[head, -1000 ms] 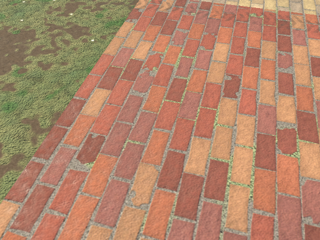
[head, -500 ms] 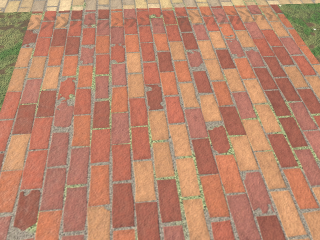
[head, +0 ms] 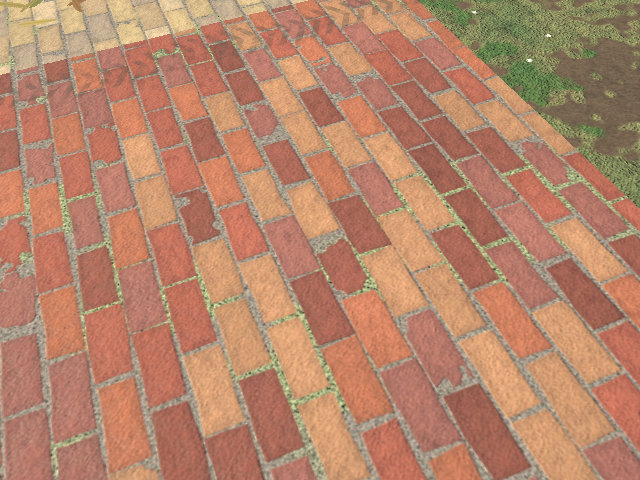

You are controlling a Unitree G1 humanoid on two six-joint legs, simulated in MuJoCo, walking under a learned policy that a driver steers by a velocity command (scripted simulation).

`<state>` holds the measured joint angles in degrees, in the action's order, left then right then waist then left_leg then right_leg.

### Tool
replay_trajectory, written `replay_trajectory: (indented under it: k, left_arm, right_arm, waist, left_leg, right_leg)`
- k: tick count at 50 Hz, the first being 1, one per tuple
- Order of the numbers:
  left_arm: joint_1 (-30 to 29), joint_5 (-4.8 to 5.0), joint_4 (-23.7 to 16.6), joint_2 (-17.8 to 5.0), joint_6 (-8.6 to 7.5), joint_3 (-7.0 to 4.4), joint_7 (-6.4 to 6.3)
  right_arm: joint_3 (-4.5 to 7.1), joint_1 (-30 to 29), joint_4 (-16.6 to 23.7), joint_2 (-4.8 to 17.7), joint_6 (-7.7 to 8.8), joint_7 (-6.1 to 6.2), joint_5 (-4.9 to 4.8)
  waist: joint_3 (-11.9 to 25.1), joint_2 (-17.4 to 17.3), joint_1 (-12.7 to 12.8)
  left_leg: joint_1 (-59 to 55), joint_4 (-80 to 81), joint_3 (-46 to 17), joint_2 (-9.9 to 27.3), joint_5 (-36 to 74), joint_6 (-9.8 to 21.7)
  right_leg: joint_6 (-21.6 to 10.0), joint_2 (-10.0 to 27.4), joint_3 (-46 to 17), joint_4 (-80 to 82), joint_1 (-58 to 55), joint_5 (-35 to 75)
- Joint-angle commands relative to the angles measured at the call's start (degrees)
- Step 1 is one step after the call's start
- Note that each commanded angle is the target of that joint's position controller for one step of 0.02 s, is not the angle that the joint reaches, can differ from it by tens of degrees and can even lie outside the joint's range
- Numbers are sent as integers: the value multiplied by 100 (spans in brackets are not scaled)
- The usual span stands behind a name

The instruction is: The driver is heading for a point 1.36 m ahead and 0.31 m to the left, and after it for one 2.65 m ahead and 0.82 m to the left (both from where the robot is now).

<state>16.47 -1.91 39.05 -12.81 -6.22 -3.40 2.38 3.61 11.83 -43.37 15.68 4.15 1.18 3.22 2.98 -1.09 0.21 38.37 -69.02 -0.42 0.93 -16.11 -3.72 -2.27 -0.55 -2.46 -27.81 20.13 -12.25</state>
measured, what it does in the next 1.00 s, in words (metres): walks ahead: left foot, then right foot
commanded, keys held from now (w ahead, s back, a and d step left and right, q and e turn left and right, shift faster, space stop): w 1.00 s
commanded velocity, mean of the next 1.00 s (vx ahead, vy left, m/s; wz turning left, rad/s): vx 0.44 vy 0.00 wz -0.09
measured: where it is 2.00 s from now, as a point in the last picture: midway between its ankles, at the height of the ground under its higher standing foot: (323, 299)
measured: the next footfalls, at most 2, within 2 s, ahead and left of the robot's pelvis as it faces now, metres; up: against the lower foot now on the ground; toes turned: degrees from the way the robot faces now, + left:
left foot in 0.20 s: +0.07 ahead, +0.14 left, +0.00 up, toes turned +1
right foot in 0.68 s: +0.43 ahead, -0.07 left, +0.00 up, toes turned -4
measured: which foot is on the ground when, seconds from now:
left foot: up 0.00-0.18, down 0.20-0.68, up 0.70-1.00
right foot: down 0.00-0.20, up 0.22-0.66, down 0.68-1.00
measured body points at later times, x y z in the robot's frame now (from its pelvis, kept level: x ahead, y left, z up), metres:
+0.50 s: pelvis +0.15 +0.06 +0.00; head +0.16 +0.07 +0.45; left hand +0.37 +0.26 -0.09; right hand +0.13 -0.17 -0.14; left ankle +0.03 +0.14 -0.74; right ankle +0.30 -0.10 -0.67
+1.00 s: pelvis +0.41 +0.02 +0.00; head +0.43 +0.02 +0.45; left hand +0.47 +0.29 -0.12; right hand +0.59 -0.24 -0.09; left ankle +0.57 +0.20 -0.67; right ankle +0.39 -0.07 -0.74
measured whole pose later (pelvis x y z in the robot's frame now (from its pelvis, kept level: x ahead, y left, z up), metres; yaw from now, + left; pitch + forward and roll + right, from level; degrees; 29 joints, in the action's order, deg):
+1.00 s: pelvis +0.41 +0.02 +0.00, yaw -3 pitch +2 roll -2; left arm 18.8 0.3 48.1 -14.1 -4.6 -3.9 0.5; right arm 2.9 6.4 -41.6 14.8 3.8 0.8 -0.1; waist 0.4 -2.3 3.2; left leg 41.9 -49.4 -3.2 8.9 -2.3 -0.9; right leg -3.7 -4.3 2.7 -16.2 8.9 -9.7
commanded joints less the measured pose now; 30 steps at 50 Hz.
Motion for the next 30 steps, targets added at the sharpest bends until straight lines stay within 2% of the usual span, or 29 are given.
replay_trajectory:
  k: [1,3,5,6,7,8,9,10,11,12,13,14,15,16,17,20,21,22,23,24,25,26,28,30]
  left_arm:
    - [-576,12,-518,-831,-194,-224,-19]
    - [-794,74,-565,-930,-202,-262,42]
    - [-655,107,-492,-892,-210,-282,68]
    - [-599,130,-455,-847,-202,-287,59]
    - [-627,180,-431,-792,-167,-275,25]
    - [-665,188,-354,-741,-118,-255,13]
    - [-533,141,-250,-607,-64,-220,5]
    - [-366,32,-160,-348,-6,-154,-32]
    - [-341,-88,-268,167,23,-31,-48]
    - [-587,-172,-575,17,-81,-76,-62]
    - [-1193,-53,-447,-355,-126,-104,-128]
    - [-1187,10,-262,-367,-155,-83,-231]
    - [-948,-73,-110,-384,-141,-82,-297]
    - [-918,-190,-72,-277,-114,-58,-309]
    - [-952,-233,-16,-271,-70,-44,-245]
    - [-1225,-140,150,-100,23,1,-76]
    - [-1705,425,-287,-170,22,18,-140]
    - [-2037,457,-353,-10,-13,117,-144]
    - [-2232,424,-419,69,-28,164,-134]
    - [-2332,401,-460,113,-6,178,-103]
    - [-2420,400,-504,29,23,152,-73]
    - [-2490,408,-541,-33,50,131,-53]
    - [-2671,418,-628,-135,53,92,11]
    - [-2475,396,-624,-311,23,7,50]
  right_arm:
    - [-6,16,299,251,32,-172,12]
    - [-50,14,332,152,21,-213,30]
    - [-92,-33,433,99,38,-218,13]
    - [-110,1,476,92,75,-198,-11]
    - [-109,137,504,85,156,-168,-81]
    - [-100,248,503,91,274,-153,-149]
    - [-64,357,511,112,403,-133,-170]
    - [-45,653,516,87,496,-102,-120]
    - [33,1393,426,464,564,-28,-79]
    - [168,1718,351,1035,560,-94,-95]
    - [84,1611,217,625,493,-142,65]
    - [37,1259,164,409,415,-223,-28]
    - [-92,886,205,57,387,-239,-47]
    - [-181,716,120,-163,340,-258,-74]
    - [-224,486,207,-283,291,-245,-69]
    - [-222,1020,-95,-237,293,-226,87]
    - [-18,1319,-248,350,173,-37,-448]
    - [-28,1420,-326,362,119,65,-496]
    - [-42,1540,-351,305,99,81,-450]
    - [-41,1578,-391,329,80,77,-417]
    - [-10,1575,-382,385,77,60,-389]
    - [8,1581,-406,403,83,28,-405]
    - [43,1628,-482,394,44,-8,-452]
    - [85,1537,-507,461,29,-7,-451]
  waist:
    - [109,692,-54]
    - [-8,804,-52]
    - [-2,840,68]
    - [17,817,112]
    - [49,725,44]
    - [24,587,-62]
    - [68,446,-124]
    - [210,239,-245]
    - [476,-773,-382]
    - [-68,-1861,-546]
    - [-598,-518,-681]
    - [-526,-351,-506]
    - [-236,-227,-250]
    - [-180,-191,-105]
    - [-35,-203,-1]
    - [0,-181,-265]
    - [-552,632,-138]
    - [-565,489,-269]
    - [-620,250,-389]
    - [-640,-146,-431]
    - [-652,-353,-461]
    - [-702,-420,-470]
    - [-813,-400,-464]
    - [-620,-526,-261]
  left_leg:
    - [89,895,50,112,114,-170]
    - [-784,1745,259,47,-243,-112]
    - [-933,2342,217,109,-630,38]
    - [-969,2657,203,146,-679,148]
    - [-1237,3130,265,139,-460,299]
    - [-1725,3658,422,50,-67,477]
    - [-2321,3998,486,-36,31,625]
    - [-3032,4178,196,183,-67,823]
    - [-3871,4679,-1581,1341,158,1873]
    - [-4691,5790,-4742,2212,-1157,3041]
    - [-4788,5817,-4298,2293,-1686,2611]
    - [-4469,5627,-3379,2044,-1192,2230]
    - [-4011,5636,-2654,1795,-663,2071]
    - [-3643,5735,-1967,1553,-106,1899]
    - [-3365,5822,-1511,1405,437,1830]
    - [-3513,5897,-763,1188,1783,1922]
    - [-3682,5855,-623,1158,1929,1508]
    - [-3503,5951,-459,1040,2038,1362]
    - [-3382,5998,-301,922,2080,1251]
    - [-3295,6071,-190,865,2172,1248]
    - [-3391,6110,-155,875,2210,1289]
    - [-3525,6130,-144,936,2243,1353]
    - [-3955,5989,-160,1106,2760,1367]
    - [-4432,5516,-137,1204,4290,1259]
  right_leg:
    - [-862,1215,-1571,1427,-308,-1918]
    - [-946,1169,-1448,1365,205,-1771]
    - [-1106,1409,-1781,1174,-95,-1763]
    - [-1171,1513,-1948,1060,-300,-1788]
    - [-1186,1521,-2010,885,-324,-1847]
    - [-1188,1412,-1952,669,-132,-2038]
    - [-1113,1156,-1783,299,151,-2125]
    - [-914,771,-1461,-442,528,-2065]
    - [-222,-94,-646,-2559,1523,-1728]
    - [56,-843,-868,-3541,4042,-2032]
    - [-130,-515,-1482,-4145,5013,-1043]
    - [-134,-315,-1173,-4714,4935,-403]
    - [-118,-100,-1041,-4897,4495,18]
    - [-142,31,-929,-4785,4112,381]
    - [-58,175,-682,-4652,3750,546]
    - [117,303,-270,-4128,3803,1026]
    - [208,615,50,-3425,3778,994]
    - [277,533,226,-2752,3471,1208]
    - [323,460,343,-2128,3062,1410]
    - [350,364,437,-1701,2690,1506]
    - [341,322,464,-1375,2476,1483]
    - [291,290,491,-1088,2332,1465]
    - [103,225,496,-594,2214,1375]
    - [-161,42,558,-287,1758,1134]
Keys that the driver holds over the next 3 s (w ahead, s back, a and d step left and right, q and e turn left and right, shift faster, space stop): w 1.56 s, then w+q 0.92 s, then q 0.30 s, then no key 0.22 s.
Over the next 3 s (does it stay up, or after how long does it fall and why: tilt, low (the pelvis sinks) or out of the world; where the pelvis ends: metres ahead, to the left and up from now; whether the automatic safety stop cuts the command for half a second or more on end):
stays up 1.35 0.19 -0.01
